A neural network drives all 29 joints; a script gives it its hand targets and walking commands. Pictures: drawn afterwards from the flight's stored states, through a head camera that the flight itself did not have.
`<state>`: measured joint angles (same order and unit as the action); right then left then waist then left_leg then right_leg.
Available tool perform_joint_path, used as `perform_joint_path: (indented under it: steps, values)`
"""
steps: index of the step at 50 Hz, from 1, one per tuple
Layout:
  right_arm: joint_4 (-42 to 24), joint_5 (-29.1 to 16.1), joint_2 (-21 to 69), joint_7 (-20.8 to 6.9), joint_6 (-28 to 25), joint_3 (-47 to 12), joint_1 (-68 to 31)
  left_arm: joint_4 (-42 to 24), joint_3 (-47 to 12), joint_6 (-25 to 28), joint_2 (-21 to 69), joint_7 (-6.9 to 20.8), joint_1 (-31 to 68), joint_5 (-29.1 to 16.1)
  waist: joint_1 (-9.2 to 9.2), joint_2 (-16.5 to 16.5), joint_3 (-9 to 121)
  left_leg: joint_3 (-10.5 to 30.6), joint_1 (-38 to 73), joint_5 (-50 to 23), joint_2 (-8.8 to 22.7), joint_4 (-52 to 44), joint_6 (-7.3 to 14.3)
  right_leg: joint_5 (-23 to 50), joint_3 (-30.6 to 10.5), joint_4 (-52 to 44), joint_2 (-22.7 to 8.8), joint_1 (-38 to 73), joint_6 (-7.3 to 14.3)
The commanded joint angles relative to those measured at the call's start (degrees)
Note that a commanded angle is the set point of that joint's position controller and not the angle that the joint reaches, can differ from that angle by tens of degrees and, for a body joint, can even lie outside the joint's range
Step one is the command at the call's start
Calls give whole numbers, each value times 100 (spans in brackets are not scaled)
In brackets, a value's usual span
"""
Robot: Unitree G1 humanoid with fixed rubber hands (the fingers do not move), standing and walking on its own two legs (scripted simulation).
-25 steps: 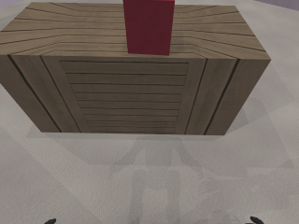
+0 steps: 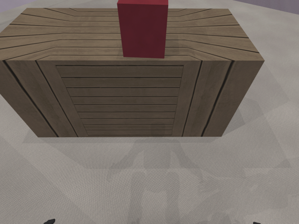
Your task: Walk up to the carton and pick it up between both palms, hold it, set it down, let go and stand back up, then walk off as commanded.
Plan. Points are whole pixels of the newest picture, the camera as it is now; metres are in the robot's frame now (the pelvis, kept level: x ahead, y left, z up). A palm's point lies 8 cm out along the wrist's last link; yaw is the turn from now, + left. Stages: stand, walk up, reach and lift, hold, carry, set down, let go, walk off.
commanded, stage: stand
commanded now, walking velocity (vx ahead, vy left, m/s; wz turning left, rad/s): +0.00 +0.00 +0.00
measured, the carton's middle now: (144, 24) +0.98 +0.05 +0.06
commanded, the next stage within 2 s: none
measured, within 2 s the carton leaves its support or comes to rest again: neither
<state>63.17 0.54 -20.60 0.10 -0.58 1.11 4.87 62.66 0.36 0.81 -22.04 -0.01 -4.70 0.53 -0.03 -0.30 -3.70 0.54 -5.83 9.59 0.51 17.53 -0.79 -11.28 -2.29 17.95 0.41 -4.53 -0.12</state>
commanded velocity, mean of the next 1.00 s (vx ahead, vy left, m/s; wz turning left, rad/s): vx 0.00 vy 0.00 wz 0.00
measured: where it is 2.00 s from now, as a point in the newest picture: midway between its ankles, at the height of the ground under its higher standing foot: outside the picture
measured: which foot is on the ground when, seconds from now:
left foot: down 0.00-1.00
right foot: down 0.00-1.00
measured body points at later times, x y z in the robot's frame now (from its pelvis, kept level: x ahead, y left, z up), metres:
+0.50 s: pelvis -0.01 +0.00 +0.00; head +0.02 +0.00 +0.45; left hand +0.08 +0.31 -0.13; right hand +0.07 -0.30 -0.13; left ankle +0.00 +0.13 -0.75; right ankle -0.02 -0.12 -0.75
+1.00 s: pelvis +0.01 +0.00 +0.00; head +0.02 +0.00 +0.45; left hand +0.11 +0.31 -0.12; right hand +0.09 -0.31 -0.13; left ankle +0.00 +0.13 -0.75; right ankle -0.02 -0.12 -0.75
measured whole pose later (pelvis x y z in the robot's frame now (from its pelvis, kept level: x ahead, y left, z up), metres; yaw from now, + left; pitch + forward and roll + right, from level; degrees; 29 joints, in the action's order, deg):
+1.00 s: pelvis +0.01 +0.00 +0.00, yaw -1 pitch -2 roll +0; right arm 62.7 0.7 -20.5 -0.2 -0.7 1.2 5.2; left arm 61.3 0.2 1.0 -22.4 0.1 -5.3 0.6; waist 0.1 -0.7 -3.4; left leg -0.2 -5.5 10.1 0.9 17.2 -1.1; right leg -11.8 -2.7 18.2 0.5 -4.8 0.0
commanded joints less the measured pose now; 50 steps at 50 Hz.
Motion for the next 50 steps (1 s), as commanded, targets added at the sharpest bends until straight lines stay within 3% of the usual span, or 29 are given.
perform_joint_path:
  steps: [1, 2, 3, 5, 6, 10, 11, 12, 13, 15, 16, 17, 20, 23, 27, 28, 29, 30, 32, 36, 40, 42, 43, 44, 45, 46, 47, 48, 50]
  values:
    - [-244, 28, -1205, 55, -78, 182, -119, -273, 205, 70, -1052, -71, 114, -12, -89, 61, 395, 463, 78, -787, 662, -304, 205, 800, -440, -271, -731, -126, 153]
    - [-241, 2, -1245, 45, -125, 237, -38, -243, 219, 90, -1161, -47, 15, 1, 17, 228, 342, 434, 223, -567, 674, -267, 215, 639, -523, -328, -785, -280, 186]
    - [-253, 23, -1072, 23, -105, 176, -145, -305, 247, 87, -1225, -77, 185, 0, -41, -125, 227, 429, 38, -723, 675, -250, 191, 657, -387, -287, -686, -218, 165]
    - [-375, 25, -1188, 24, -137, 226, -235, -336, 254, 80, -1155, -37, 176, 38, -40, 186, 395, 404, 88, -571, 662, -199, 175, 604, -501, -319, -749, -199, 199]
    - [-301, 29, -1148, 10, -104, 219, -141, -291, 268, 76, -1145, -15, 162, 41, 24, -47, 375, 388, 116, -455, 653, -306, 173, 447, -460, -335, -752, -247, 193]
    - [-294, 19, -1094, 34, -102, 218, -57, -324, 229, 69, -1172, -25, 154, 57, 43, 57, 333, 369, 275, -330, 694, -212, 181, 380, -465, -414, -688, -429, 172]
    - [-307, 0, -1129, 40, -105, 193, -70, -357, 259, 66, -1231, -21, 173, 8, 46, -89, 423, 476, 177, -431, 723, -255, 195, 576, -457, -359, -706, -334, 161]
    - [-286, 17, -1075, 25, -90, 177, 0, -351, 244, 111, -1151, -14, 117, 25, -45, 162, 553, 396, 217, -549, 681, -215, 186, 556, -477, -282, -707, -153, 138]
    - [-277, 25, -1043, 44, -73, 205, 17, -321, 203, 111, -1092, -37, 44, 24, 42, -6, 352, 537, 123, -462, 710, -298, 221, 524, -424, -304, -706, -264, 141]
    - [-302, 33, -1150, 46, -81, 184, -128, -362, 226, 133, -1174, -27, 45, 7, -38, 165, 393, 478, 42, -331, 677, -264, 219, 370, -518, -353, -704, -243, 173]
    - [-288, -17, -1076, 34, -82, 169, -33, -284, 208, 109, -1177, -6, 5, 25, -19, 24, 311, 425, 104, -337, 640, -287, 193, 109, -491, -388, -689, -368, 199]
    - [-272, -9, -1053, 16, -97, 156, -73, -285, 209, 81, -1121, -32, 70, 36, 35, 259, 387, 439, 150, -271, 665, -241, 179, 178, -537, -389, -733, -365, 212]
    - [-283, 9, -1093, -13, -138, 185, -20, -330, 197, 88, -1139, -16, 61, -13, -30, -101, 351, 461, 85, -441, 691, -282, 189, 274, -458, -351, -695, -293, 179]
    - [-308, -6, -1228, 18, -116, 176, -74, -344, 266, 111, -1245, -13, 104, 0, -101, -3, 410, 495, -4, -474, 682, -278, 179, 625, -499, -288, -734, -168, 178]
    - [-349, 15, -1092, 18, -132, 165, -67, -445, 169, 103, -1054, -40, 136, -3, 30, -30, 631, 468, 305, -854, 786, -182, 221, 938, -448, -174, -755, -262, 201]
    - [-307, 13, -1320, 41, -128, 218, -69, -379, 187, 87, -1095, -27, 29, -12, -22, 194, 550, 450, 185, -817, 720, -219, 215, 925, -483, -232, -718, -213, 189]
    - [-302, 51, -1216, 26, -121, 215, -37, -376, 194, 96, -1075, -30, 42, 11, 9, 21, 594, 408, 148, -1028, 722, -221, 207, 1140, -387, -180, -713, -17, 125]
    - [-285, 37, -1277, 19, -146, 202, -39, -387, 206, 78, -1099, -66, 12, -17, -44, 293, 561, 387, 166, -1128, 698, -174, 195, 1183, -455, -178, -730, -66, 138]
    - [-322, -13, -1223, 38, -140, 181, -26, -406, 227, 57, -1190, -28, 89, 8, 22, -40, 722, 369, 396, -1132, 778, -97, 171, 1283, -431, -183, -775, -107, 159]
    - [-273, -18, -1236, 40, -130, 179, 87, -359, 154, 80, -988, -33, 102, -23, 102, 102, 654, 414, 477, -1165, 740, -131, 198, 1243, -435, -183, -737, -217, 149]
    - [-279, -3, -1180, 34, -107, 189, -71, -370, 190, 110, -1174, -35, 115, 21, 18, -84, 565, 364, 331, -1311, 727, -175, 152, 1401, -374, -109, -722, -159, 131]
    - [-272, 21, -1124, 41, -99, 166, -130, -351, 206, 103, -1125, -50, -60, -49, -76, 295, 478, 361, 273, -1227, 763, -149, 203, 1307, -438, -203, -792, -58, 159]
    - [-329, 5, -1027, 42, -120, 188, 27, -375, 213, 121, -1246, -52, -40, 13, 93, 24, 557, 389, 365, -1186, 714, -177, 131, 1337, -427, -150, -736, -163, 169]
    - [-318, 8, -1106, 26, -104, 195, -142, -376, 210, 112, -1168, -48, 72, 9, -36, 177, 531, 369, 267, -1220, 709, -128, 191, 1398, -441, -165, -779, -139, 188]
    - [-295, -4, -1107, 14, -106, 204, -5, -385, 223, 122, -1210, -59, 60, -9, 63, 132, 585, 363, 341, -1145, 724, -118, 201, 1445, -447, -152, -744, -35, 187]
    - [-297, 20, -1136, 7, -94, 198, -142, -416, 217, 109, -1083, -29, 207, 8, -46, 14, 481, 343, 228, -1278, 751, -161, 189, 1536, -366, -70, -776, -61, 142]
    - [-323, -15, -1261, 8, -105, 223, -42, -412, 168, 103, -985, -19, -57, 13, 47, -29, 658, 346, 325, -1119, 750, -133, 220, 1470, -365, -98, -726, -9, 126]
    - [-304, 44, -1270, 43, -94, 235, -218, -364, 170, 96, -1046, -52, 8, 9, -64, -33, 550, 428, 289, -1222, 731, -226, 212, 1261, -395, -112, -718, -116, 182]
    - [-313, 10, -1319, 36, -104, 254, -103, -374, 180, 87, -1028, -59, 48, -4, 17, 76, 573, 423, 331, -1289, 757, -190, 209, 1439, -425, -154, -772, -17, 174]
